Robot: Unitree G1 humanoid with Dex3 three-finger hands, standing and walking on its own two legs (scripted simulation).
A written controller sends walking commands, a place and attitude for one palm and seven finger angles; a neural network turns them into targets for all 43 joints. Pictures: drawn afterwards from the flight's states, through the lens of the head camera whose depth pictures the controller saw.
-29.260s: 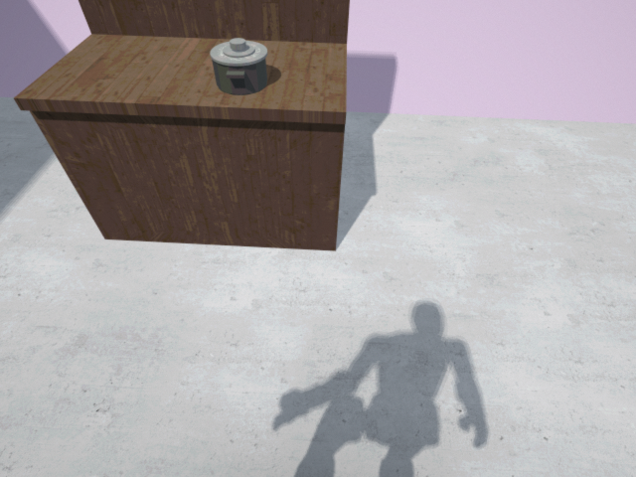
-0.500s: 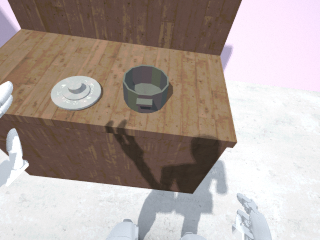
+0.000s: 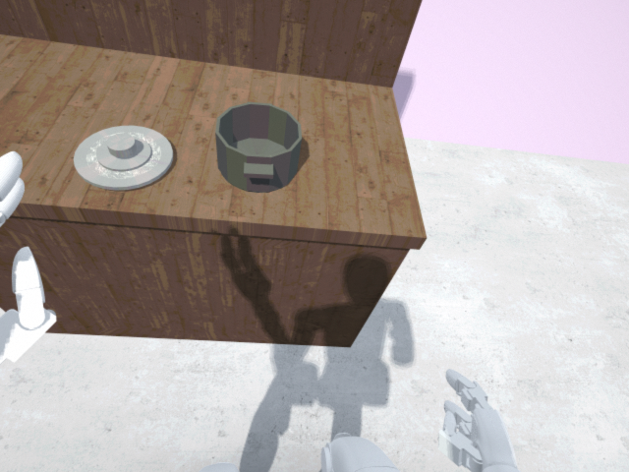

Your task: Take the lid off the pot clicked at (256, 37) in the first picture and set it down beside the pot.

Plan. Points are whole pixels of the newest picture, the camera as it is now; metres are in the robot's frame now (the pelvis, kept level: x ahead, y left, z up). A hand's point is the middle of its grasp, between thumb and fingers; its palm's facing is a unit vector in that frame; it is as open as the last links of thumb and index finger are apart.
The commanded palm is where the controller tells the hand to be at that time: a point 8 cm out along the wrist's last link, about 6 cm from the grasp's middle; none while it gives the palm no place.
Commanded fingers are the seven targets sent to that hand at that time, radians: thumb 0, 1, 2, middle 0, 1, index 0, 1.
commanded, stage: stop stepping back and stand still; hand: left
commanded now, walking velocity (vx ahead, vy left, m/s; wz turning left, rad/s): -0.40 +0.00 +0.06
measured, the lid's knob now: (121, 145) +0.65 +0.37 -0.05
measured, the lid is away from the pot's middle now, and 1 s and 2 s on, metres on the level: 0.26 0.26 0.26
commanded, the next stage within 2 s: none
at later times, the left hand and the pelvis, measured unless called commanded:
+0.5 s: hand out of the picture +0.09 +0.24 +0.16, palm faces +0.37 -0.83 -0.40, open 7.4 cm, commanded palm +0.03 +0.27 +0.19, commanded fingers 0.00 0.90 0.90 -0.20 -0.30 -0.20 -0.30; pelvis -0.11 +0.00 -0.01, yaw -2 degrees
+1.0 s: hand out of the picture +0.04 +0.25 -0.09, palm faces +0.20 -0.95 -0.25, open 7.4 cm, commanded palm none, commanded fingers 0.00 0.90 0.90 -0.20 -0.30 -0.20 -0.30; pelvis -0.15 +0.02 -0.02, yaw +6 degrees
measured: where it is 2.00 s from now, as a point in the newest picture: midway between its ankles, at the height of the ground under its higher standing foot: outside the picture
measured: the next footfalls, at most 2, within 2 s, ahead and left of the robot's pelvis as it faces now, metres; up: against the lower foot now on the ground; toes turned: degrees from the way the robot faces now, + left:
right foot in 0.16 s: +0.00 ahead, -0.15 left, +0.00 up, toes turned -3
left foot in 0.40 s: -0.11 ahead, +0.10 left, +0.00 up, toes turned +1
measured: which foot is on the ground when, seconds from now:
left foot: down 0.00-0.18, up 0.20-0.38, down 0.40-0.64, up 0.66-0.86, down 0.88-1.00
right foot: up 0.00-0.14, down 0.16-0.42, up 0.44-0.60, down 0.62-0.86, up 0.88-1.00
